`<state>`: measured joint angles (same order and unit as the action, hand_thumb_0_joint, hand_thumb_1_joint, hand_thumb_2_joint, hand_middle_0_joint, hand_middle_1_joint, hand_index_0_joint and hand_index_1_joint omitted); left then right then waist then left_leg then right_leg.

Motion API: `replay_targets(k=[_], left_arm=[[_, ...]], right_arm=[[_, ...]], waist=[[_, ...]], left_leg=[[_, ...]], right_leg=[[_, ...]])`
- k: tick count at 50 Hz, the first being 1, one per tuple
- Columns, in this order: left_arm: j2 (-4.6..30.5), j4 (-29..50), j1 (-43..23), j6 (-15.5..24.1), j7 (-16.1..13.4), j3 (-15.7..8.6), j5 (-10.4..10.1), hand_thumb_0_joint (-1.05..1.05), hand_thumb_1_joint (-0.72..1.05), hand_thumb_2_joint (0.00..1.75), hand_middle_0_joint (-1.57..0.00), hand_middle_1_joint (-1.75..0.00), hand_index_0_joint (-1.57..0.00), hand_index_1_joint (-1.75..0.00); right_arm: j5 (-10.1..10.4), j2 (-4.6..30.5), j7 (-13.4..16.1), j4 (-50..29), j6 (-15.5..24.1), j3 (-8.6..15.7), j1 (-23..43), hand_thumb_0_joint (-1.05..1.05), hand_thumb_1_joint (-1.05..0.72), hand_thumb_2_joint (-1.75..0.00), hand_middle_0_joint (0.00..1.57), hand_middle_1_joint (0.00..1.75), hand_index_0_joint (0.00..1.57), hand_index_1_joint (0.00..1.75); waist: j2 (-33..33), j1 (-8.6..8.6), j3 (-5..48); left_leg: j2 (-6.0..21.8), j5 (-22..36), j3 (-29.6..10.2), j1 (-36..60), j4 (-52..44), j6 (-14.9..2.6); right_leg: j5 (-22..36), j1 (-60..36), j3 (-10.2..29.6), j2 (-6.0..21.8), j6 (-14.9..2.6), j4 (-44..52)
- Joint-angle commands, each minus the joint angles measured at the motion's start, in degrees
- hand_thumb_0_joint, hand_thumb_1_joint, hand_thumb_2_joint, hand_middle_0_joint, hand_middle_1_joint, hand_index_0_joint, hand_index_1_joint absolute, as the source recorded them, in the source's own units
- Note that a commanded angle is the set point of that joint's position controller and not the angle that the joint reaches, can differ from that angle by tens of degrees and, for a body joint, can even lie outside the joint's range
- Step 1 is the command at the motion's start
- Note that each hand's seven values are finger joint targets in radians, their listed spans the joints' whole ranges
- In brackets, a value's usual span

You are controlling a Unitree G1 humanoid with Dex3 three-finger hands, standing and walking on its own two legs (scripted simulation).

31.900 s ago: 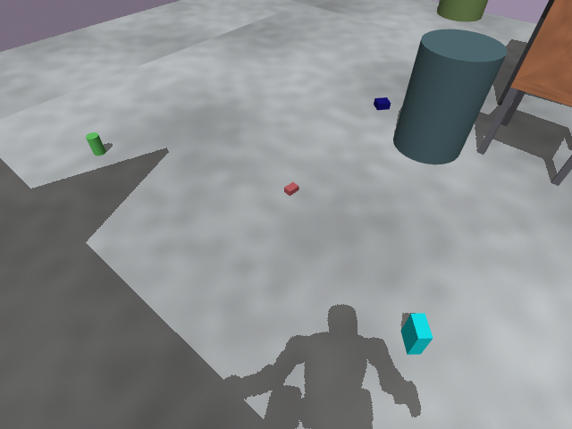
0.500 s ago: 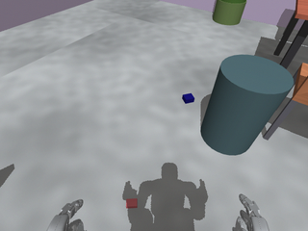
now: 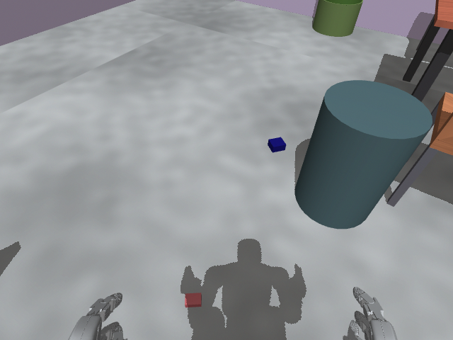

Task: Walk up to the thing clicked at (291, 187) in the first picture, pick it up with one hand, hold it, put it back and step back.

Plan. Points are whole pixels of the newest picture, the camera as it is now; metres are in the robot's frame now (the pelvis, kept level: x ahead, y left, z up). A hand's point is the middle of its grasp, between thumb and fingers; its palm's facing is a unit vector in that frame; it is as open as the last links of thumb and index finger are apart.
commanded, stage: home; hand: left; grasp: from above
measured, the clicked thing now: (193, 300) +0.44 +0.14 -0.70
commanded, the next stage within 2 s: stand in 0.26 s
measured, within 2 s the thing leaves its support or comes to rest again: neither
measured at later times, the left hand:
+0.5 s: hand out of the picture +0.15 +0.21 -0.09, palm faces +0.01 -0.95 -0.32, open 7.4 cm
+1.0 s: hand out of the picture +0.03 +0.25 -0.11, palm faces +0.04 -0.95 -0.32, open 7.4 cm
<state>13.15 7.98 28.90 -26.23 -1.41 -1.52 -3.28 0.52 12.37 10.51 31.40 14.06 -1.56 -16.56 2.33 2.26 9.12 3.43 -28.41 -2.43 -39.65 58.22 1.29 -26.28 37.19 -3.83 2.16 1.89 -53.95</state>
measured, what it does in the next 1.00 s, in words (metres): rises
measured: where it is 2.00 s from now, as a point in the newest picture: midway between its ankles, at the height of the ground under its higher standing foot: outside the picture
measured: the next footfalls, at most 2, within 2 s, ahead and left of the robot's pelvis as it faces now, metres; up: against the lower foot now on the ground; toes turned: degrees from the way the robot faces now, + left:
none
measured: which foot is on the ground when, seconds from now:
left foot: down 0.00-1.00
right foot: down 0.00-1.00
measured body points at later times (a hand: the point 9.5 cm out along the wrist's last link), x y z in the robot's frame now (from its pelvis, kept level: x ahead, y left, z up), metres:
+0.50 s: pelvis -0.01 +0.00 +0.01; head +0.01 +0.01 +0.46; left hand +0.15 +0.26 -0.06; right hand +0.14 -0.26 -0.09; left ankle +0.01 +0.13 -0.68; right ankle +0.01 -0.14 -0.68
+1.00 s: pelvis -0.01 +0.01 +0.06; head -0.02 +0.02 +0.51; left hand +0.02 +0.30 -0.08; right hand +0.07 -0.26 -0.08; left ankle +0.01 +0.13 -0.68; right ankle +0.01 -0.14 -0.68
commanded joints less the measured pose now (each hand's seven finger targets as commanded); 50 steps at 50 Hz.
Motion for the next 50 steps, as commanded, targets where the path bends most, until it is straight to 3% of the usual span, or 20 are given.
replay_targets(k=[1,4,9,11,17,18,19,20,22,23,25,28,32,35,36,39,40,42,45,50], left_arm=[[6.2,10.6,-0.8,3.0,-0.4,-4.3,0.6,0.00,0.90,0.90,-0.20,-0.30,-0.20,-0.30],[5.5,10.8,-0.8,2.9,-0.2,-3.7,0.4,0.00,0.90,0.90,-0.20,-0.30,-0.20,-0.30],[5.5,10.7,-1.3,2.9,-0.2,-3.5,0.4,0.00,0.90,0.90,-0.20,-0.30,-0.20,-0.30],[5.6,11.4,-1.4,3.0,-0.2,-3.4,0.4,0.00,0.90,0.90,-0.20,-0.30,-0.20,-0.30],[5.9,11.2,-1.6,3.0,-0.2,-3.6,0.5,0.00,0.90,0.90,-0.20,-0.30,-0.20,-0.30],[10.6,-8.9,-17.8,15.4,-2.4,-4.1,6.9,0.00,0.90,0.90,-0.20,-0.30,-0.20,-0.30],[11.5,-19.5,-11.8,19.1,-2.1,-4.9,7.5,0.00,0.90,0.90,-0.20,-0.30,-0.20,-0.30],[12.1,-21.8,-11.0,21.1,-1.6,-4.6,7.3,0.00,0.90,0.90,-0.20,-0.30,-0.20,-0.30],[12.4,-26.6,-13.5,23.3,-1.0,-3.7,7.5,0.00,0.90,0.90,-0.20,-0.30,-0.20,-0.30],[12.3,-29.1,-14.3,23.5,-0.7,-3.8,7.2,0.00,0.90,0.90,-0.20,-0.30,-0.20,-0.30],[12.3,-33.8,-15.7,24.2,-0.5,-3.9,6.3,0.00,0.90,0.90,-0.20,-0.30,-0.20,-0.30],[12.6,-40.7,-17.6,25.7,-0.8,-3.8,6.4,0.00,0.90,0.90,-0.20,-0.30,-0.20,-0.30],[12.2,-48.0,-18.2,26.8,-0.7,-3.6,5.9,0.00,0.90,0.90,-0.20,-0.30,-0.20,-0.30],[12.1,-52.8,-17.9,27.0,-0.7,-3.4,5.6,0.00,0.90,0.90,-0.20,-0.30,-0.20,-0.30],[12.1,-54.6,-16.5,27.1,-0.7,-3.2,5.6,0.00,0.90,0.90,-0.20,-0.30,-0.20,-0.30],[13.4,-58.0,-17.9,27.4,-0.9,-3.1,5.4,0.00,0.90,0.90,-0.20,-0.30,-0.20,-0.30],[13.7,-59.1,-17.4,27.4,-1.1,-3.1,5.4,0.00,0.90,0.90,-0.20,-0.30,-0.20,-0.30],[13.5,-60.9,-17.9,27.1,-1.1,-2.8,5.1,0.00,0.90,0.90,-0.20,-0.30,-0.20,-0.30],[13.4,-63.3,-18.4,26.7,-1.0,-2.4,5.0,0.00,0.90,0.90,-0.20,-0.30,-0.20,-0.30],[13.9,-66.7,-18.7,26.7,-0.9,-2.3,5.3,0.00,0.90,0.90,-0.20,-0.30,-0.20,-0.30]], right_arm=[[-0.2,7.5,0.9,-8.8,3.4,3.3,3.6,0.00,-0.90,-0.90,0.20,0.30,0.20,0.30],[-0.2,7.3,0.9,-9.2,3.4,3.2,3.5,0.00,-0.90,-0.90,0.20,0.30,0.20,0.30],[-0.2,7.3,0.9,-8.9,3.4,3.1,4.0,0.00,-0.90,-0.90,0.20,0.30,0.20,0.30],[-0.2,7.4,0.8,-9.1,3.3,3.3,3.6,0.00,-0.90,-0.90,0.20,0.30,0.20,0.30],[-0.2,7.2,0.8,-9.4,3.3,3.2,4.0,0.00,-0.90,-0.90,0.20,0.30,0.20,0.30],[-7.3,14.4,-2.6,4.7,-3.3,5.5,7.6,0.00,-0.90,-0.90,0.20,0.30,0.20,0.30],[-7.3,15.0,-4.4,5.4,-5.8,6.3,7.8,0.00,-0.90,-0.90,0.20,0.30,0.20,0.30],[-7.6,15.4,-5.4,3.7,-7.2,6.7,7.2,0.00,-0.90,-0.90,0.20,0.30,0.20,0.30],[-5.7,14.2,-7.5,6.2,-8.0,6.3,6.8,0.00,-0.90,-0.90,0.20,0.30,0.20,0.30],[-4.4,13.5,-8.6,7.2,-8.4,6.2,7.3,0.00,-0.90,-0.90,0.20,0.30,0.20,0.30],[-3.5,13.2,-9.5,8.7,-8.9,6.5,7.9,0.00,-0.90,-0.90,0.20,0.30,0.20,0.30],[-3.7,13.0,-9.9,11.7,-10.2,6.9,8.5,0.00,-0.90,-0.90,0.20,0.30,0.20,0.30],[-3.7,13.8,-9.7,15.0,-11.1,6.9,8.3,0.00,-0.90,-0.90,0.20,0.30,0.20,0.30],[-3.4,14.4,-9.2,17.5,-11.5,6.7,7.7,0.00,-0.90,-0.90,0.20,0.30,0.20,0.30],[-3.3,14.6,-9.2,18.4,-11.6,6.7,8.6,0.00,-0.90,-0.90,0.20,0.30,0.20,0.30],[-2.8,14.8,-8.8,20.8,-12.1,6.5,7.2,0.00,-0.90,-0.90,0.20,0.30,0.20,0.30],[-2.7,14.9,-8.8,21.5,-12.2,6.6,7.7,0.00,-0.90,-0.90,0.20,0.30,0.20,0.30],[-2.5,15.4,-8.6,22.9,-12.2,6.4,7.5,0.00,-0.90,-0.90,0.20,0.30,0.20,0.30],[-2.3,15.4,-8.6,24.6,-12.4,6.1,7.4,0.00,-0.90,-0.90,0.20,0.30,0.20,0.30],[-2.2,15.8,-8.7,26.3,-12.8,6.0,9.0,0.00,-0.90,-0.90,0.20,0.30,0.20,0.30]], waist=[[1.0,-0.40,5.1],[-0.1,0.10,5.7],[1.1,-0.13,3.7],[1.3,-0.07,5.3],[0.9,-0.18,4.1],[-2.7,-4.15,-9.0],[-5.2,-4.51,-4.4],[-5.1,-3.15,-3.8],[-1.6,-3.34,-1.4],[-3.9,-4.09,-3.4],[-4.5,-4.04,-2.4],[-5.0,-3.54,-3.6],[-0.1,-3.50,-6.6],[1.1,-3.58,-7.2],[0.9,-4.36,-7.0],[-1.2,-3.02,-7.3],[-1.4,-3.37,-6.9],[-0.5,-3.21,-7.7],[0.2,-2.98,-9.7],[-0.5,-3.40,-12.4]], left_leg=[[-2.7,13.0,0.1,5.3,-10.3,-1.49],[-2.8,14.7,0.4,5.6,-9.4,-1.70],[-2.7,10.6,0.2,4.9,-10.5,-1.59],[-2.5,13.2,-0.3,5.6,-10.4,-1.45],[-2.8,10.7,0.4,4.4,-10.2,-1.67],[-0.4,22.3,-2.1,6.1,-14.9,-4.24],[-0.9,21.6,-0.6,9.0,-14.3,-5.09],[-1.3,20.8,-1.3,11.7,-13.8,-4.94],[-1.5,18.6,-1.6,15.1,-16.3,-5.02],[-2.2,14.7,-0.9,14.3,-17.2,-4.63],[-2.0,16.4,-0.8,16.9,-17.5,-4.33],[-1.9,15.9,-0.7,19.7,-19.4,-4.42],[-0.1,15.9,-3.5,20.7,-26.2,-4.63],[1.2,18.6,-4.8,23.2,-30.5,-4.33],[1.3,20.6,-4.5,24.6,-30.2,-4.26],[0.8,24.5,-3.0,27.3,-31.4,-3.64],[0.9,26.3,-2.9,29.1,-31.4,-3.53],[1.5,26.8,-3.4,29.9,-33.8,-3.42],[2.2,25.1,-4.1,30.3,-37.5,-3.32],[2.3,15.7,-4.7,28.2,-41.8,-2.99]], right_leg=[[10.1,-3.4,-0.9,-2.8,-1.76,8.0],[12.3,-4.2,-0.7,-2.7,-1.57,8.2],[8.4,-2.8,-0.9,-2.7,-1.63,8.6],[10.5,-3.2,-1.0,-2.9,-1.76,7.7],[8.4,-2.7,-0.8,-2.7,-1.60,8.6],[8.7,-13.4,2.5,1.7,-3.57,10.0],[8.0,-14.8,5.7,2.4,-5.34,11.9],[8.5,-12.1,6.9,2.0,-6.31,13.0],[11.2,-15.9,7.0,3.1,-5.35,11.9],[7.9,-15.5,7.0,3.5,-5.08,14.2],[10.1,-16.6,7.0,3.9,-4.50,16.2],[11.4,-17.1,6.9,4.7,-3.55,19.6],[12.5,-20.4,4.5,3.4,-2.58,21.3],[14.4,-23.1,3.8,3.0,-2.30,23.1],[16.4,-24.3,3.8,3.5,-2.46,24.5],[21.0,-26.9,4.6,4.4,-2.45,27.7],[22.3,-27.4,4.5,4.7,-2.47,28.2],[21.2,-28.1,4.2,4.4,-2.33,29.2],[18.6,-28.8,3.4,4.0,-1.75,31.0],[15.9,-30.3,3.6,4.4,-1.52,33.1]])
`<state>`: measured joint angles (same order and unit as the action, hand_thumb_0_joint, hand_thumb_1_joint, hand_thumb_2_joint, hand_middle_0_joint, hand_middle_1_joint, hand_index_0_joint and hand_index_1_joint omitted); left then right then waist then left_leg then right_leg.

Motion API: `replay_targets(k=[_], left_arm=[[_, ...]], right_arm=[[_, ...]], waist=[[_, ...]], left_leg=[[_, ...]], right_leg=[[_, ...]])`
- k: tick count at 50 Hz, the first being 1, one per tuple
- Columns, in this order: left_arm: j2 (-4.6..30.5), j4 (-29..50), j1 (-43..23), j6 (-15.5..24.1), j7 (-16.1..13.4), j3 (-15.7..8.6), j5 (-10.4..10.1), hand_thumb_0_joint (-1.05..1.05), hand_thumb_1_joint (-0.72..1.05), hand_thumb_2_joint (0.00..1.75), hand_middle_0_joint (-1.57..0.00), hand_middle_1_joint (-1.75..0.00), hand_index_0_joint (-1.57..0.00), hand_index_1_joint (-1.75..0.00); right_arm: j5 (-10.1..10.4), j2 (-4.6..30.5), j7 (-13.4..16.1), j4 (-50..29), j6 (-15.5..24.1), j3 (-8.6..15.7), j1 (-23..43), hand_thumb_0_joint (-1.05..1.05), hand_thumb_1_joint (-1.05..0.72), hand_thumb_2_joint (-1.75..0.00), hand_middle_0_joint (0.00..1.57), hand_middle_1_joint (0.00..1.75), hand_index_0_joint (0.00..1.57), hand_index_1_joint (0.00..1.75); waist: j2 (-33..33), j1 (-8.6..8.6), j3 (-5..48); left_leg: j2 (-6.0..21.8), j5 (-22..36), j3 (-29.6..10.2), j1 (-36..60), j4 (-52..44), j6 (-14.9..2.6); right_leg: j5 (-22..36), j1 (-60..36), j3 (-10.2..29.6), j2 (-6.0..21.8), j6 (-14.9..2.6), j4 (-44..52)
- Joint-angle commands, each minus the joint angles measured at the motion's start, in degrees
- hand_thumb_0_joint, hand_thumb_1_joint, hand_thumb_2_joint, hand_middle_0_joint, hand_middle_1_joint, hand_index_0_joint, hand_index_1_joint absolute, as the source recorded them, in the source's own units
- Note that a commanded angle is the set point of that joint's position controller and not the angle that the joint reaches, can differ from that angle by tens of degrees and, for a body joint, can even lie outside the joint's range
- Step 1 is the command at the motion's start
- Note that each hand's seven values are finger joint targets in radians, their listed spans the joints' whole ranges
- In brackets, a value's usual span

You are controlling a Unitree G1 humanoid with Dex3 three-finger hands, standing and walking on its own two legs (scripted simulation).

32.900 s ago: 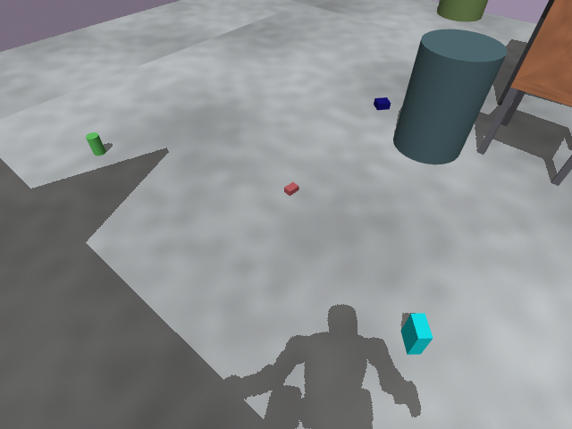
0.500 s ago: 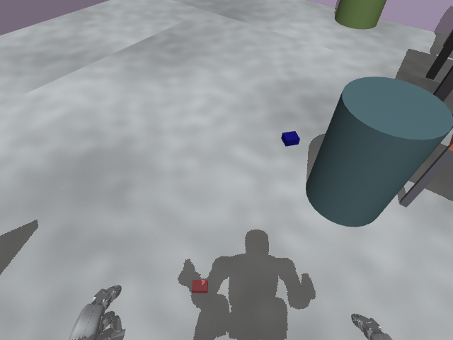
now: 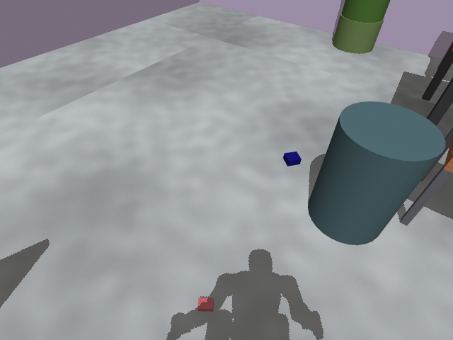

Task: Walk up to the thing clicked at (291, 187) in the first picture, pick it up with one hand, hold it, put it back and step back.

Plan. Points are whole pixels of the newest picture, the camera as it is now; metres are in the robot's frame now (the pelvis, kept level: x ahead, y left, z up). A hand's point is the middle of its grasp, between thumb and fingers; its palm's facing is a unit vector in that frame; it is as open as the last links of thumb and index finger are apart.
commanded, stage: stand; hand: left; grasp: from above
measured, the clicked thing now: (205, 304) +0.45 +0.12 -0.76
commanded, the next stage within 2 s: step back in 1.88 s
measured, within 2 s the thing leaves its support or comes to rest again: neither
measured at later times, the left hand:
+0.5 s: hand out of the picture +0.03 +0.22 -0.15, palm faces +0.01 -0.94 -0.35, open 7.4 cm
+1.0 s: hand out of the picture +0.08 +0.21 -0.15, palm faces +0.00 -0.95 -0.31, open 7.4 cm
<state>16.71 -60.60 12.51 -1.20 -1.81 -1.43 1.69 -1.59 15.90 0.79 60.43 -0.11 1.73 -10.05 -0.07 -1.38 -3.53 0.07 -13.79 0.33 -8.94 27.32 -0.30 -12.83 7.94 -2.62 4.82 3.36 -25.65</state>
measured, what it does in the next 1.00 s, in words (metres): stands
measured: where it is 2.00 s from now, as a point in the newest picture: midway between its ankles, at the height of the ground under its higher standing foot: outside the picture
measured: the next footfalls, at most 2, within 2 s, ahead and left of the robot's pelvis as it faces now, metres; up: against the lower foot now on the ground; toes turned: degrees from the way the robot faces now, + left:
none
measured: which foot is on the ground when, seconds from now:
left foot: down 0.00-1.00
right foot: down 0.00-1.00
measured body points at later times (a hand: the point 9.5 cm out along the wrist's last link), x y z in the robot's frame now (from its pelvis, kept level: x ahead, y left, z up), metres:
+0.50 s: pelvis -0.01 -0.02 +0.01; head -0.01 -0.03 +0.46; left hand +0.03 +0.27 -0.13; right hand +0.05 -0.31 -0.14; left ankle +0.02 +0.11 -0.74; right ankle +0.01 -0.16 -0.74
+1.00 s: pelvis +0.01 -0.03 +0.01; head +0.02 -0.03 +0.46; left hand +0.08 +0.26 -0.13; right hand +0.07 -0.31 -0.14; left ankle +0.02 +0.11 -0.74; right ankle +0.01 -0.16 -0.74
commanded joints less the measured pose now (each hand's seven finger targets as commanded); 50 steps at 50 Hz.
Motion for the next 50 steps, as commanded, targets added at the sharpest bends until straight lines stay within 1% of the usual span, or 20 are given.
replay_targets(k=[1,2,3,6,9,11,15,18,22,24,26,30,33,34,36,37,38,44,47,50], left_arm=[[10.1,1.1,-1.6,1.7,-0.4,-2.2,0.4,0.00,0.90,0.90,-0.20,-0.30,-0.20,-0.30],[10.4,0.9,-1.6,1.8,-0.3,-2.2,0.3,0.00,0.90,0.90,-0.20,-0.30,-0.20,-0.30],[10.7,0.4,-1.9,1.8,-0.3,-2.2,0.4,0.00,0.90,0.90,-0.20,-0.30,-0.20,-0.30],[11.0,-0.1,-2.7,1.9,-0.1,-2.3,0.3,0.00,0.90,0.90,-0.20,-0.30,-0.20,-0.30],[11.2,-0.7,-2.5,2.2,-0.1,-2.2,0.2,0.00,0.90,0.90,-0.20,-0.30,-0.20,-0.30],[11.6,-0.9,-3.1,2.3,-0.1,-2.3,0.2,0.00,0.90,0.90,-0.20,-0.30,-0.20,-0.30],[12.5,-1.2,-4.0,2.4,0.0,-2.4,0.1,0.00,0.90,0.90,-0.20,-0.30,-0.20,-0.30],[12.8,-1.2,-4.0,2.5,0.1,-2.3,0.0,0.00,0.90,0.90,-0.20,-0.30,-0.20,-0.30],[13.0,-1.6,-4.6,2.5,0.1,-2.3,-0.1,0.00,0.90,0.90,-0.20,-0.30,-0.20,-0.30],[13.0,-1.5,-4.9,2.6,0.2,-2.3,-0.3,0.00,0.90,0.90,-0.20,-0.30,-0.20,-0.30],[13.0,-1.9,-4.5,2.6,0.3,-2.3,-0.3,0.00,0.90,0.90,-0.20,-0.30,-0.20,-0.30],[12.9,-1.9,-5.2,2.5,0.4,-2.3,-0.5,0.00,0.90,0.90,-0.20,-0.30,-0.20,-0.30],[12.3,-2.0,-5.4,2.7,0.4,-2.2,-0.5,0.00,0.90,0.90,-0.20,-0.30,-0.20,-0.30],[13.0,-1.8,-6.1,2.7,0.4,-2.4,-0.6,0.00,0.90,0.90,-0.20,-0.30,-0.20,-0.30],[11.2,-2.5,-5.2,2.5,0.5,-1.9,-0.8,0.00,0.90,0.90,-0.20,-0.30,-0.20,-0.30],[11.4,-2.4,-5.5,2.5,0.4,-2.0,-0.8,0.00,0.90,0.90,-0.20,-0.30,-0.20,-0.30],[11.1,-2.7,-5.5,2.4,0.5,-1.9,-0.8,0.00,0.90,0.90,-0.20,-0.30,-0.20,-0.30],[11.1,-2.7,-6.2,2.3,0.5,-2.0,-0.8,0.00,0.90,0.90,-0.20,-0.30,-0.20,-0.30],[11.1,-2.4,-6.5,2.4,0.5,-2.0,-0.8,0.00,0.90,0.90,-0.20,-0.30,-0.20,-0.30],[10.7,-2.8,-6.3,2.3,0.5,-1.8,-0.8,0.00,0.90,0.90,-0.20,-0.30,-0.20,-0.30]], right_arm=[[-0.1,12.3,1.0,-2.4,1.2,2.7,3.0,0.00,-0.90,-0.90,0.20,0.30,0.20,0.30],[-0.1,12.6,0.9,-2.3,1.3,2.8,3.0,0.00,-0.90,-0.90,0.20,0.30,0.20,0.30],[0.0,12.1,0.8,-2.0,1.2,2.6,3.0,0.00,-0.90,-0.90,0.20,0.30,0.20,0.30],[-0.1,12.4,0.6,-1.3,1.1,2.8,2.9,0.00,-0.90,-0.90,0.20,0.30,0.20,0.30],[0.0,12.4,0.4,-0.9,1.0,2.7,3.4,0.00,-0.90,-0.90,0.20,0.30,0.20,0.30],[0.0,12.4,0.3,-0.7,1.0,2.5,3.3,0.00,-0.90,-0.90,0.20,0.30,0.20,0.30],[0.1,12.3,0.1,-0.3,0.9,2.3,3.5,0.00,-0.90,-0.90,0.20,0.30,0.20,0.30],[0.2,12.6,0.1,0.1,1.0,2.1,3.2,0.00,-0.90,-0.90,0.20,0.30,0.20,0.30],[0.2,12.8,0.0,0.6,0.8,1.9,2.9,0.00,-0.90,-0.90,0.20,0.30,0.20,0.30],[0.3,12.8,0.0,0.8,0.9,1.6,2.7,0.00,-0.90,-0.90,0.20,0.30,0.20,0.30],[0.3,12.8,0.0,0.9,0.8,1.5,3.1,0.00,-0.90,-0.90,0.20,0.30,0.20,0.30],[0.4,13.1,0.0,1.2,0.9,1.3,2.8,0.00,-0.90,-0.90,0.20,0.30,0.20,0.30],[0.3,12.8,0.2,1.3,1.1,1.1,3.0,0.00,-0.90,-0.90,0.20,0.30,0.20,0.30],[0.3,12.9,0.2,1.5,1.1,1.1,2.7,0.00,-0.90,-0.90,0.20,0.30,0.20,0.30],[0.5,12.3,0.3,2.0,1.1,0.7,2.9,0.00,-0.90,-0.90,0.20,0.30,0.20,0.30],[0.4,12.1,0.3,1.9,1.1,0.7,2.8,0.00,-0.90,-0.90,0.20,0.30,0.20,0.30],[0.6,11.8,0.4,2.2,1.0,0.5,2.6,0.00,-0.90,-0.90,0.20,0.30,0.20,0.30],[0.5,11.9,0.5,2.4,1.2,0.4,3.2,0.00,-0.90,-0.90,0.20,0.30,0.20,0.30],[0.6,12.5,0.5,2.4,1.4,0.7,3.3,0.00,-0.90,-0.90,0.20,0.30,0.20,0.30],[0.6,11.4,0.5,2.7,1.3,0.4,3.0,0.00,-0.90,-0.90,0.20,0.30,0.20,0.30]], waist=[[1.9,-0.12,-1.0],[1.8,0.05,0.1],[1.1,0.20,-1.5],[1.5,0.46,-1.2],[0.9,0.29,-1.2],[0.6,0.68,-0.2],[-0.4,0.82,-1.1],[-0.5,0.89,0.5],[-0.6,1.02,-0.9],[0.1,1.10,0.7],[-0.3,0.87,-0.2],[0.4,0.89,0.0],[0.3,0.80,2.4],[-0.1,0.97,2.0],[1.2,0.74,2.1],[1.1,0.88,2.7],[1.0,0.94,2.2],[0.8,0.95,2.3],[0.9,0.97,4.2],[-0.2,1.23,3.3]], left_leg=[[5.7,-0.9,-7.8,-2.8,-11.5,-1.31],[5.6,-0.6,-7.5,-2.0,-11.6,-1.41],[5.4,-2.1,-7.5,-2.9,-12.1,-1.04],[5.5,-4.1,-7.4,-3.0,-12.6,-1.04],[5.4,-3.7,-7.1,-1.9,-12.0,-1.07],[5.3,-2.0,-6.5,-1.8,-11.7,-1.01],[5.2,-2.2,-6.1,-1.2,-11.2,-0.87],[5.4,0.6,-6.0,0.5,-10.8,-0.78],[5.4,-0.5,-5.7,-0.7,-10.4,-0.88],[5.7,1.8,-5.5,-0.1,-10.1,-0.92],[5.5,0.5,-5.5,-0.3,-10.3,-0.91],[5.7,1.7,-5.4,-0.5,-10.7,-0.74],[6.4,6.9,-5.2,1.2,-10.0,-0.76],[6.3,6.8,-5.1,0.8,-10.5,-0.51],[6.3,7.3,-5.0,1.1,-10.7,-0.59],[6.4,8.9,-4.8,1.3,-10.7,-0.56],[6.3,7.6,-4.7,0.8,-11.1,-0.50],[6.6,8.8,-4.7,1.7,-11.4,-0.32],[7.0,13.5,-4.6,3.2,-10.8,-0.32],[6.8,12.7,-4.3,3.1,-11.3,-0.16]], right_leg=[[1.3,-0.4,2.3,1.5,-2.92,5.5],[2.0,-0.9,2.5,1.9,-2.97,5.9],[0.2,-0.1,2.4,1.6,-2.94,6.5],[-0.7,-0.5,2.8,1.9,-2.99,7.2],[-2.0,0.5,3.3,2.0,-2.91,8.7],[-0.8,-0.4,3.8,2.5,-3.03,9.1],[-4.3,1.3,4.4,2.6,-3.17,10.2],[-2.4,0.9,4.8,2.8,-3.36,10.3],[-4.7,1.3,5.3,2.9,-3.31,11.2],[-1.5,-0.1,5.4,3.1,-3.45,10.9],[-3.0,0.8,5.1,2.7,-3.31,11.1],[-2.4,0.3,5.3,2.8,-3.44,11.1],[3.4,-1.7,4.8,2.8,-3.52,10.4],[3.8,-1.9,5.0,2.8,-3.50,10.3],[5.6,-2.3,4.5,2.5,-3.45,10.0],[7.4,-3.1,4.5,2.8,-3.54,9.7],[6.7,-2.9,4.4,2.5,-3.44,9.9],[6.6,-2.6,4.1,2.4,-3.42,9.8],[11.3,-3.9,4.0,2.7,-3.60,8.9],[10.1,-3.1,3.7,2.3,-3.40,9.1]])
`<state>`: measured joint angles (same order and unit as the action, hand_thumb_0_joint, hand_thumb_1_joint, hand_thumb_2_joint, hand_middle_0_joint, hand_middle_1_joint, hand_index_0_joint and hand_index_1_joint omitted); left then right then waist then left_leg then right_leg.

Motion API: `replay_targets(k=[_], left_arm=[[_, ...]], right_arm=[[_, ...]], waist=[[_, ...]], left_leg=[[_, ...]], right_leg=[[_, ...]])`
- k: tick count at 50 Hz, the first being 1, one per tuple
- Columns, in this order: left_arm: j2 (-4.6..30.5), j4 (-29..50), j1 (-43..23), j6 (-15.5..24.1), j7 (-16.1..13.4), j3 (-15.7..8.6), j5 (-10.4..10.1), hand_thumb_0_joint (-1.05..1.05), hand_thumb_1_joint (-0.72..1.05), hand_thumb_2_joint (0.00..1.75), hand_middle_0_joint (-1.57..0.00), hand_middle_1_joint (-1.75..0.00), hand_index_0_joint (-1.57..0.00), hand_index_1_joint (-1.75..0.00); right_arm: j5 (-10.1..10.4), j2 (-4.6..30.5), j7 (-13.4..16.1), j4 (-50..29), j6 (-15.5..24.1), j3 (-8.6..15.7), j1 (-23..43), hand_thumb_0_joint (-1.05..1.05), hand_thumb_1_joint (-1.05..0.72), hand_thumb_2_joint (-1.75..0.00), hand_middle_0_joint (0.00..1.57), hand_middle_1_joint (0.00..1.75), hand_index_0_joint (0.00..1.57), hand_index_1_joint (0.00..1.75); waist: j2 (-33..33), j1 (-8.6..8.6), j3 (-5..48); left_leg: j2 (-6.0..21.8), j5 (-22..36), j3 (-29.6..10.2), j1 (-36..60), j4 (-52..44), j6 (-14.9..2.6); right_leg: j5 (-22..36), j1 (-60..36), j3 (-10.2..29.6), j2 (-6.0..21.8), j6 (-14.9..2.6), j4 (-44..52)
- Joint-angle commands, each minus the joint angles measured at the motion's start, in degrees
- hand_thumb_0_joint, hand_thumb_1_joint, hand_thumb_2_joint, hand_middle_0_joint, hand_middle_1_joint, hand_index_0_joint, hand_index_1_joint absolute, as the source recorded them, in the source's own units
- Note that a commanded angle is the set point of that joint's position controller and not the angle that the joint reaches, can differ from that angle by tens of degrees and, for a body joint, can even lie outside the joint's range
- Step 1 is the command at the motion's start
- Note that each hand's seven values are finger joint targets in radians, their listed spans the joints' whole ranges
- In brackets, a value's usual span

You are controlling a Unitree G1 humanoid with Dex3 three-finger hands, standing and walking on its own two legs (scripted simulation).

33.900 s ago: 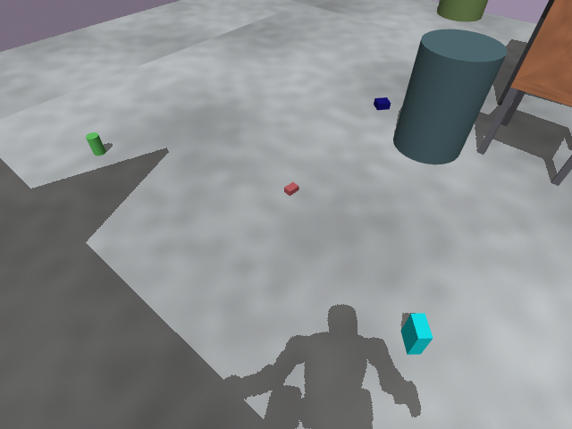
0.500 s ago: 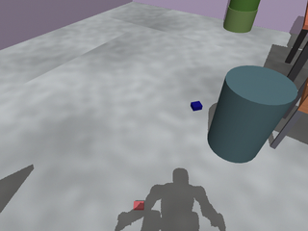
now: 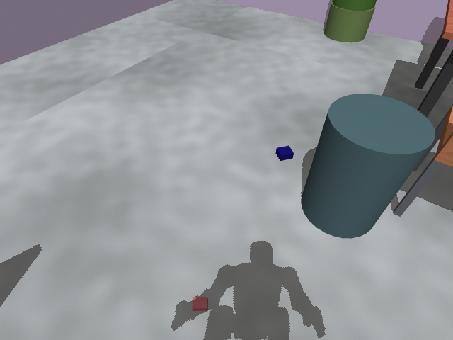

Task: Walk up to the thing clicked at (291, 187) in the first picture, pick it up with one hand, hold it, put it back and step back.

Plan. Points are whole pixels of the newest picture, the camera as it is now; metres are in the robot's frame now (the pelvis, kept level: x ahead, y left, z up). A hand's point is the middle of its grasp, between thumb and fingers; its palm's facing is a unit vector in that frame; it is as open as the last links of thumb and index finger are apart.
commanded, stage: stand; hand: left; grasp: from above
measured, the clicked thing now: (200, 304) +0.43 +0.15 -0.77
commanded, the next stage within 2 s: step back in 0.88 s
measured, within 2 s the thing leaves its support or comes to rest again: neither
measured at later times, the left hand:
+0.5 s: hand out of the picture +0.07 +0.24 -0.16, palm faces +0.00 -0.94 -0.34, open 7.4 cm
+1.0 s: hand out of the picture +0.08 +0.25 -0.16, palm faces +0.02 -0.93 -0.36, open 7.4 cm
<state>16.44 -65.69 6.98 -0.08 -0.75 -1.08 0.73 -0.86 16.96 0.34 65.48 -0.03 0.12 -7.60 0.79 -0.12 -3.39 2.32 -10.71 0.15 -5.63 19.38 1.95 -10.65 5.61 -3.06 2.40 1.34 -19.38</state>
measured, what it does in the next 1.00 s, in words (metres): stands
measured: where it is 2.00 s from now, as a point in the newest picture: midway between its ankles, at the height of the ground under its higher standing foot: outside the picture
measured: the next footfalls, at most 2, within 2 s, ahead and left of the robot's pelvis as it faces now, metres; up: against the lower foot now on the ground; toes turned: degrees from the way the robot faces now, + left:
right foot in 1.56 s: -0.12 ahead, -0.10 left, +0.00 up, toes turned -2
left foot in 1.96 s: -0.20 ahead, +0.14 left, +0.00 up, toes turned -1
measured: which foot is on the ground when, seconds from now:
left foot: down 0.00-1.00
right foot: down 0.00-1.00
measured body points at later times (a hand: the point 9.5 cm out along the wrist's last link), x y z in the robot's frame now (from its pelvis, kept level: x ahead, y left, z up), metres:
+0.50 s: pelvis +0.01 +0.00 +0.00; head +0.01 -0.01 +0.45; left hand +0.07 +0.29 -0.13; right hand +0.08 -0.30 -0.14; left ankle +0.00 +0.14 -0.75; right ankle +0.00 -0.13 -0.75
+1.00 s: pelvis -0.01 +0.00 -0.01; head +0.03 -0.01 +0.44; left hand +0.08 +0.30 -0.13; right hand +0.07 -0.31 -0.14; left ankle +0.00 +0.14 -0.75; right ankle +0.00 -0.13 -0.75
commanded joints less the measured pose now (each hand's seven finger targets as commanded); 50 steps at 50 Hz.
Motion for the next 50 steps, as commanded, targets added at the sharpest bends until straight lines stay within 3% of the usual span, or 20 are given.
replay_targets(k=[1,3,6,14,21,24,28,33,42,43,44,46,47,50], left_arm=[[10.6,2.3,-0.9,1.1,-0.5,-2.1,0.2,0.00,0.90,0.90,-0.20,-0.30,-0.20,-0.30],[11.6,3.0,-1.4,1.4,-0.6,-2.3,0.2,0.00,0.90,0.90,-0.20,-0.30,-0.20,-0.30],[10.7,2.6,-1.2,1.3,-0.6,-2.1,0.1,0.00,0.90,0.90,-0.20,-0.30,-0.20,-0.30],[12.4,3.4,-1.9,1.6,-0.6,-2.5,0.3,0.00,0.90,0.90,-0.20,-0.30,-0.20,-0.30],[13.2,3.7,-2.0,1.8,-0.4,-2.4,0.2,0.00,0.90,0.90,-0.20,-0.30,-0.20,-0.30],[13.7,4.1,-2.3,1.9,-0.5,-2.4,0.2,0.00,0.90,0.90,-0.20,-0.30,-0.20,-0.30],[13.8,4.2,-2.4,1.9,-0.4,-2.3,0.1,0.00,0.90,0.90,-0.20,-0.30,-0.20,-0.30],[14.4,4.1,-2.5,1.7,-0.1,-2.4,0.1,0.00,0.90,0.90,-0.20,-0.30,-0.20,-0.30],[14.4,4.6,-2.7,1.8,0.0,-2.1,0.1,0.00,0.90,0.90,-0.20,-0.30,-0.20,-0.30],[14.9,4.6,-2.8,1.9,0.0,-2.3,0.0,0.00,0.90,0.90,-0.20,-0.30,-0.20,-0.30],[19.2,5.2,-2.8,1.3,-0.3,-4.9,-1.2,0.00,0.90,0.90,-0.20,-0.30,-0.20,-0.30],[18.6,7.0,-1.9,1.0,-0.6,-5.2,-1.4,0.00,0.90,0.90,-0.20,-0.30,-0.20,-0.30],[18.5,8.1,-2.3,0.9,-0.6,-5.3,-1.4,0.00,0.90,0.90,-0.20,-0.30,-0.20,-0.30],[19.4,11.0,-4.2,0.1,-0.6,-5.8,-0.8,0.00,0.90,0.90,-0.20,-0.30,-0.20,-0.30]], right_arm=[[-0.1,10.4,0.9,-2.3,1.1,2.0,0.7,0.00,-0.90,-0.90,0.20,0.30,0.20,0.30],[-0.3,11.8,1.0,-2.7,1.3,2.4,1.2,0.00,-0.90,-0.90,0.20,0.30,0.20,0.30],[-0.1,10.3,1.0,-2.4,1.3,2.0,1.5,0.00,-0.90,-0.90,0.20,0.30,0.20,0.30],[-0.3,12.6,0.9,-3.0,1.4,2.7,2.6,0.00,-0.90,-0.90,0.20,0.30,0.20,0.30],[-0.1,12.5,0.6,-3.3,1.3,2.7,3.2,0.00,-0.90,-0.90,0.20,0.30,0.20,0.30],[-0.2,13.1,0.6,-3.6,1.3,2.8,3.2,0.00,-0.90,-0.90,0.20,0.30,0.20,0.30],[-0.1,13.6,0.5,-3.6,1.3,2.8,3.5,0.00,-0.90,-0.90,0.20,0.30,0.20,0.30],[-0.1,13.6,0.4,-3.5,1.2,2.5,3.6,0.00,-0.90,-0.90,0.20,0.30,0.20,0.30],[-0.1,14.2,0.4,-3.8,1.4,2.4,3.7,0.00,-0.90,-0.90,0.20,0.30,0.20,0.30],[0.0,14.3,0.4,-3.8,1.5,2.5,3.4,0.00,-0.90,-0.90,0.20,0.30,0.20,0.30],[0.8,17.3,0.0,-5.0,0.5,3.5,5.4,0.00,-0.90,-0.90,0.20,0.30,0.20,0.30],[1.6,16.5,-0.1,-6.2,0.0,3.7,3.4,0.00,-0.90,-0.90,0.20,0.30,0.20,0.30],[1.7,16.4,-0.1,-6.8,-0.2,3.9,2.5,0.00,-0.90,-0.90,0.20,0.30,0.20,0.30],[1.5,15.7,-0.3,-8.5,-1.1,4.4,1.6,0.00,-0.90,-0.90,0.20,0.30,0.20,0.30]], waist=[[-0.6,-0.14,2.5],[-0.3,-0.11,3.9],[-0.4,-0.19,4.2],[0.3,-0.13,3.3],[-0.4,0.13,3.6],[-0.4,0.11,5.2],[-0.3,0.04,4.9],[-0.8,-0.10,2.6],[-0.1,-0.10,4.0],[-0.3,0.04,5.0],[-1.5,-0.07,-1.3],[-1.2,0.65,3.5],[-2.2,0.90,6.1],[-5.6,1.16,8.5]], left_leg=[[4.6,9.1,-4.1,-0.6,-3.4,-2.42],[4.8,11.3,-3.7,0.1,-2.6,-2.51],[4.8,11.4,-3.8,0.4,-3.0,-2.38],[4.9,8.8,-3.7,-0.1,-3.1,-2.33],[5.0,8.2,-3.7,0.6,-3.1,-2.42],[5.3,10.7,-3.7,1.4,-2.7,-2.53],[5.4,10.5,-3.6,1.0,-2.6,-2.53],[5.2,5.9,-4.0,-0.5,-4.2,-2.27],[5.4,8.5,-3.9,-0.1,-3.7,-2.34],[5.6,9.4,-3.8,0.8,-3.5,-2.45],[4.5,18.2,-4.4,-4.3,3.1,-3.53],[3.8,20.4,-3.0,-3.9,7.7,-3.97],[3.2,20.2,-2.5,-4.2,10.1,-4.42],[-0.4,11.7,-0.6,-5.0,17.8,-3.97]], right_leg=[[7.2,-0.6,4.1,4.7,-1.33,3.1],[10.5,-1.5,4.6,5.3,-1.37,2.8],[10.4,-1.8,4.3,5.1,-1.48,2.6],[8.3,-0.8,4.7,5.3,-1.30,3.3],[7.9,-0.2,4.6,5.3,-1.49,3.6],[11.2,-1.3,4.8,5.7,-1.76,2.9],[10.6,-1.6,4.8,5.7,-1.71,3.0],[5.0,0.1,4.7,5.2,-1.83,3.9],[8.2,-0.6,4.8,5.5,-1.88,3.4],[9.2,-1.4,5.0,5.7,-2.10,2.9],[18.2,3.5,5.9,5.1,-2.63,-1.5],[22.8,1.1,5.5,6.1,-4.66,-3.9],[23.1,0.4,6.2,6.8,-5.76,-4.9],[21.9,3.7,10.1,11.2,-10.01,-4.1]])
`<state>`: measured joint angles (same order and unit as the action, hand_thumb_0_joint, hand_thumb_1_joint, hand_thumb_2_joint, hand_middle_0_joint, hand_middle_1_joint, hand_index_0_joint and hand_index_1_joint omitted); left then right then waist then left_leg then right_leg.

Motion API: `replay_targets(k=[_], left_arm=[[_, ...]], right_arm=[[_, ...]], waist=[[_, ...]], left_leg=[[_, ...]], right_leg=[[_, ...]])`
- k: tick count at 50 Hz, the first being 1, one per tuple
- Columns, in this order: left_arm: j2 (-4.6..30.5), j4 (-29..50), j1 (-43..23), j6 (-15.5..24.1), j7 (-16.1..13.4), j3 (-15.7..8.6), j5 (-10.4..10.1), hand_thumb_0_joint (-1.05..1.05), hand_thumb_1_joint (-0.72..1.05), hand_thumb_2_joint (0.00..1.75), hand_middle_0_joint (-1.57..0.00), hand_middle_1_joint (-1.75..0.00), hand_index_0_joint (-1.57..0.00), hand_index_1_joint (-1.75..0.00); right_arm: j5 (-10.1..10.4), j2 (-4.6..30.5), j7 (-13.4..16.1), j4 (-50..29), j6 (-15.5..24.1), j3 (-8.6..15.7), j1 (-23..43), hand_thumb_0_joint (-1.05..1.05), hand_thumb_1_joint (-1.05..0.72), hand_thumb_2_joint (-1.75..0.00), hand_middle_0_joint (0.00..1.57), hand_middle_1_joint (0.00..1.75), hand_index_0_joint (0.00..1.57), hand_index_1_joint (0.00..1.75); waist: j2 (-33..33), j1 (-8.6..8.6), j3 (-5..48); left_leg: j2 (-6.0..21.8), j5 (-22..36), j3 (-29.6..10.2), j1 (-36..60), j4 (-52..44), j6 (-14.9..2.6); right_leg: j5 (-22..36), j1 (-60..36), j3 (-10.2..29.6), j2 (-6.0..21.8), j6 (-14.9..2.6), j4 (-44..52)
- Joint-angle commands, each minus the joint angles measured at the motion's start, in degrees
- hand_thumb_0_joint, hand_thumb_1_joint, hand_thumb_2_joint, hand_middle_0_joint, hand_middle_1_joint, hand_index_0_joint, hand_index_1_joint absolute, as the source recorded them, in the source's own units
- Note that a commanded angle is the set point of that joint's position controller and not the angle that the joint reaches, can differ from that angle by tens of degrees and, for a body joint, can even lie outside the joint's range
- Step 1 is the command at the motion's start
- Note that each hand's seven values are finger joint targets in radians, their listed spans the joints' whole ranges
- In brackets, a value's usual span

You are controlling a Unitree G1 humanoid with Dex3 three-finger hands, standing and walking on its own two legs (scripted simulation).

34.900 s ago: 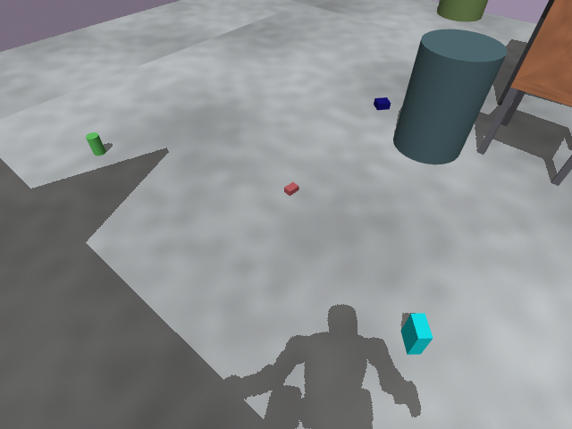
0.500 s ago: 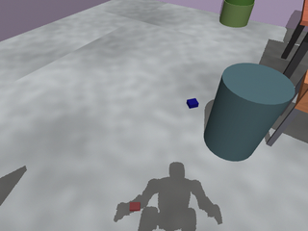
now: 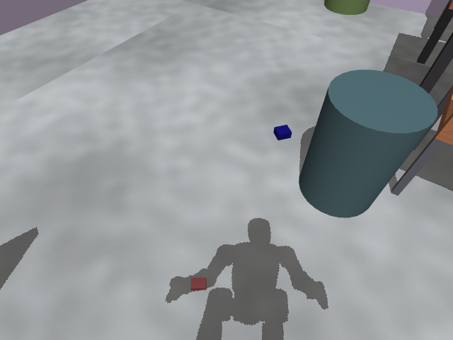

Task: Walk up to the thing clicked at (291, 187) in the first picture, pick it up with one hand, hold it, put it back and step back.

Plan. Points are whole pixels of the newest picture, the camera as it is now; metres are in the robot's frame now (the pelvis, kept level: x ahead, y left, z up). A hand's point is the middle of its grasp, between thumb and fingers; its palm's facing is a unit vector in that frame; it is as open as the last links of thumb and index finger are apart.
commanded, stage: step back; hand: left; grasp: from above
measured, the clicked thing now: (198, 284) +0.44 +0.15 -0.76
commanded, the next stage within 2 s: none
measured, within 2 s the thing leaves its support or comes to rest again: neither
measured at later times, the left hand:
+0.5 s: hand out of the picture +0.03 +0.29 -0.17, palm faces -0.09 -0.92 -0.37, open 7.4 cm
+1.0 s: hand out of the picture -0.10 +0.31 -0.16, palm faces +0.02 -0.92 -0.39, open 7.4 cm
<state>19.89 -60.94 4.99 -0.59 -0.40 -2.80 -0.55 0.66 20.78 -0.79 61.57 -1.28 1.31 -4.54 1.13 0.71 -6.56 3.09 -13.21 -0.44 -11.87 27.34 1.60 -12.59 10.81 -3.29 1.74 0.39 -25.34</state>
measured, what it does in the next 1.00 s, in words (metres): walks backwards: right foot, then left foot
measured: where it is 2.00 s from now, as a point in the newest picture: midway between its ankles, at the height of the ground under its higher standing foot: outside the picture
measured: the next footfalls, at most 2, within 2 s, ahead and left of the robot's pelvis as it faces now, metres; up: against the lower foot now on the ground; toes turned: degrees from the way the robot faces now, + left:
right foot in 0.56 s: -0.10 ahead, -0.10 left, +0.00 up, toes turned -2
left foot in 0.96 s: -0.19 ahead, +0.15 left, +0.00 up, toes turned -1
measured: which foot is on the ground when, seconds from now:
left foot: down 0.00-0.60, up 0.62-0.94, down 0.96-1.00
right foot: down 0.00-0.18, up 0.20-0.54, down 0.56-0.96, up 0.98-1.00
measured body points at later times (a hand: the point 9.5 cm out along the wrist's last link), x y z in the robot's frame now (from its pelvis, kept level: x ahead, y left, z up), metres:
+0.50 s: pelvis -0.09 +0.03 -0.02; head -0.02 +0.04 +0.43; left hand +0.03 +0.34 -0.15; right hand -0.01 -0.28 -0.13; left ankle -0.03 +0.14 -0.74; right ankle -0.14 -0.10 -0.70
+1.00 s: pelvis -0.23 +0.04 -0.02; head -0.17 +0.05 +0.42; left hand -0.10 +0.35 -0.14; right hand -0.13 -0.28 -0.14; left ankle -0.23 +0.15 -0.74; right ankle -0.15 -0.10 -0.73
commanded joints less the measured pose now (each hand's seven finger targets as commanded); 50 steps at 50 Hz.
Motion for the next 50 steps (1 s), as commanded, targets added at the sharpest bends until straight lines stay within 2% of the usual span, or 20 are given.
replay_targets(k=[1,3,5,7,9,10,14,19,27,28,29,30,31,34,41,46,47,48,49,50], left_arm=[[16.6,7.4,-3.7,0.3,-1.0,-4.3,0.8,0.00,0.90,0.90,-0.20,-0.30,-0.20,-0.30],[17.1,9.5,-6.4,-0.1,-1.1,-4.4,1.7,0.00,0.90,0.90,-0.20,-0.30,-0.20,-0.30],[17.1,11.1,-8.5,-0.4,-1.0,-4.3,2.0,0.00,0.90,0.90,-0.20,-0.30,-0.20,-0.30],[15.0,12.2,-7.9,-1.0,-1.0,-3.6,1.6,0.00,0.90,0.90,-0.20,-0.30,-0.20,-0.30],[10.3,12.8,-5.0,-2.1,-1.3,-2.9,0.5,0.00,0.90,0.90,-0.20,-0.30,-0.20,-0.30],[11.3,12.7,-3.2,-2.3,-2.0,-3.3,0.9,0.00,0.90,0.90,-0.20,-0.30,-0.20,-0.30],[12.4,10.9,1.3,-2.4,-2.2,-3.3,0.2,0.00,0.90,0.90,-0.20,-0.30,-0.20,-0.30],[12.7,13.5,-0.3,-1.8,-1.5,-4.0,1.1,0.00,0.90,0.90,-0.20,-0.30,-0.20,-0.30],[10.9,10.9,11.0,-0.6,-0.3,-4.6,1.7,0.00,0.90,0.90,-0.20,-0.30,-0.20,-0.30],[12.4,10.8,11.6,-0.1,-0.5,-5.0,2.4,0.00,0.90,0.90,-0.20,-0.30,-0.20,-0.30],[16.7,12.0,10.1,0.3,-0.5,-6.1,3.2,0.00,0.90,0.90,-0.20,-0.30,-0.20,-0.30],[23.1,14.2,6.0,-0.1,-0.4,-7.3,2.4,0.00,0.90,0.90,-0.20,-0.30,-0.20,-0.30],[21.8,16.2,3.1,0.4,-0.6,-7.0,2.8,0.00,0.90,0.90,-0.20,-0.30,-0.20,-0.30],[15.3,18.2,-3.9,0.5,-1.2,-5.5,2.2,0.00,0.90,0.90,-0.20,-0.30,-0.20,-0.30],[14.1,19.1,6.3,0.0,-2.3,-5.3,2.3,0.00,0.90,0.90,-0.20,-0.30,-0.20,-0.30],[15.8,21.4,0.9,-1.1,-1.5,-4.8,1.4,0.00,0.90,0.90,-0.20,-0.30,-0.20,-0.30],[14.7,21.6,1.5,-1.4,-1.3,-4.3,1.3,0.00,0.90,0.90,-0.20,-0.30,-0.20,-0.30],[12.3,22.1,3.0,-1.6,-1.1,-3.9,1.1,0.00,0.90,0.90,-0.20,-0.30,-0.20,-0.30],[13.6,22.2,-1.7,-1.5,-1.9,-4.7,0.9,0.00,0.90,0.90,-0.20,-0.30,-0.20,-0.30],[14.3,21.1,-1.8,-1.6,-2.4,-5.3,1.8,0.00,0.90,0.90,-0.20,-0.30,-0.20,-0.30]], right_arm=[[-0.1,11.6,0.7,-4.9,-0.3,3.4,-2.0,0.00,-0.90,-0.90,0.20,0.30,0.20,0.30],[-0.5,11.0,0.4,-6.0,-1.0,3.9,-4.6,0.00,-0.90,-0.90,0.20,0.30,0.20,0.30],[-0.5,11.1,0.0,-6.6,-1.2,4.2,-7.1,0.00,-0.90,-0.90,0.20,0.30,0.20,0.30],[-0.9,12.1,0.2,-6.8,-0.3,4.5,-8.9,0.00,-0.90,-0.90,0.20,0.30,0.20,0.30],[-2.8,19.3,0.7,-8.5,0.8,6.0,-6.6,0.00,-0.90,-0.90,0.20,0.30,0.20,0.30],[-2.4,21.9,0.8,-9.6,1.1,6.5,-5.9,0.00,-0.90,-0.90,0.20,0.30,0.20,0.30],[-2.6,15.1,2.3,-12.8,1.3,5.2,0.2,0.00,-0.90,-0.90,0.20,0.30,0.20,0.30],[-2.3,14.5,2.9,-13.9,1.1,5.5,-5.2,0.00,-0.90,-0.90,0.20,0.30,0.20,0.30],[-1.5,16.5,2.2,-16.3,-0.3,5.3,-0.7,0.00,-0.90,-0.90,0.20,0.30,0.20,0.30],[-1.1,15.0,2.0,-16.1,-0.4,4.7,-1.2,0.00,-0.90,-0.90,0.20,0.30,0.20,0.30],[-0.7,12.3,1.9,-16.6,-0.5,4.0,-2.0,0.00,-0.90,-0.90,0.20,0.30,0.20,0.30],[-0.5,11.5,2.6,-17.3,-0.6,4.3,1.6,0.00,-0.90,-0.90,0.20,0.30,0.20,0.30],[-1.2,13.4,2.9,-16.0,-1.1,5.1,1.0,0.00,-0.90,-0.90,0.20,0.30,0.20,0.30],[-0.1,12.1,2.6,-13.5,-0.7,4.2,-6.0,0.00,-0.90,-0.90,0.20,0.30,0.20,0.30],[-1.2,11.9,2.9,-16.0,0.0,3.7,-3.1,0.00,-0.90,-0.90,0.20,0.30,0.20,0.30],[-1.8,11.5,2.0,-13.1,0.6,4.8,-11.3,0.00,-0.90,-0.90,0.20,0.30,0.20,0.30],[-2.3,12.8,1.9,-13.3,0.8,5.3,-11.3,0.00,-0.90,-0.90,0.20,0.30,0.20,0.30],[-3.5,17.5,1.7,-14.6,0.9,6.5,-10.2,0.00,-0.90,-0.90,0.20,0.30,0.20,0.30],[-2.7,23.3,1.1,-15.6,0.7,7.3,-7.5,0.00,-0.90,-0.90,0.20,0.30,0.20,0.30],[-2.9,22.4,1.3,-15.8,1.0,7.3,-5.8,0.00,-0.90,-0.90,0.20,0.30,0.20,0.30]], waist=[[-8.6,0.36,11.0],[-12.1,1.40,10.0],[-13.6,2.34,8.4],[-8.1,2.40,7.9],[10.1,0.63,6.9],[10.7,1.48,9.3],[7.9,-2.34,10.3],[5.4,1.40,9.4],[8.6,-2.44,13.3],[6.0,-2.20,13.1],[-6.9,-1.22,10.3],[-19.0,-4.22,6.5],[-14.5,-3.06,2.6],[-8.2,2.09,3.6],[-11.1,-4.68,8.7],[-9.9,0.33,11.3],[-6.2,0.64,10.7],[5.1,0.23,10.5],[14.9,3.06,8.7],[10.8,2.85,7.2]], left_leg=[[-2.9,6.2,0.7,1.0,14.1,-3.48],[-4.5,-11.6,-0.9,-0.6,20.5,-4.22],[-3.9,-13.0,-1.6,-0.8,19.4,-4.61],[-0.6,7.1,-2.9,-2.5,3.1,-4.50],[13.6,32.0,-23.7,1.6,-6.9,-9.99],[17.1,34.7,-27.3,1.1,-6.2,-13.49],[10.2,31.1,-13.2,5.5,-0.8,-12.52],[13.5,32.2,-14.5,9.8,0.5,-17.30],[9.9,16.7,-10.1,1.0,4.9,-11.50],[7.8,11.1,-9.4,-5.1,6.7,-8.40],[0.7,-1.6,-6.0,-16.8,14.7,-4.16],[-8.8,-21.6,-2.3,-17.0,28.4,-1.76],[-8.0,-23.0,-9.5,-15.2,38.8,-1.10],[-11.1,-13.6,-10.2,-15.8,41.7,-1.64],[-6.6,-18.1,-6.1,-18.8,26.7,0.00],[-5.4,-2.4,1.3,-1.2,-0.2,-2.31],[-2.8,3.3,-3.3,1.9,-3.0,-3.45],[9.0,9.3,-19.4,5.6,-5.6,-7.82],[18.3,15.3,-29.5,-3.7,-9.5,-16.66],[20.0,14.4,-32.1,-7.5,-9.8,-19.25]], right_leg=[[22.3,1.6,12.2,14.2,-10.96,2.6],[20.0,5.6,13.6,17.7,-13.85,1.9],[17.5,8.7,12.1,16.9,-12.95,-0.4],[11.9,5.3,8.0,10.4,-7.14,-9.6],[-21.2,15.8,7.3,-7.0,-2.53,-27.8],[-26.4,15.4,13.4,-7.7,-2.22,-34.4],[-16.8,18.8,14.8,-6.7,-1.95,-44.1],[-19.1,18.2,12.0,-5.0,1.32,-37.9],[-3.0,-0.9,3.2,-2.8,-1.80,-1.5],[1.1,-5.2,6.3,-0.8,-2.76,1.1],[0.8,-6.8,22.1,8.8,-6.19,3.5],[4.7,5.5,35.0,21.0,-17.28,8.6],[7.7,11.7,36.6,22.7,-18.87,8.8],[19.0,6.1,15.8,10.2,-10.45,2.5],[31.1,-12.1,17.7,14.3,-14.50,-3.5],[22.3,-2.0,13.4,11.0,-9.73,-9.4],[13.7,3.7,12.6,8.6,-6.73,-11.1],[-2.0,14.3,9.4,1.3,-3.31,-20.1],[-25.2,14.8,7.3,-7.2,-1.52,-32.4],[-26.5,13.9,14.5,-7.7,-1.56,-41.9]])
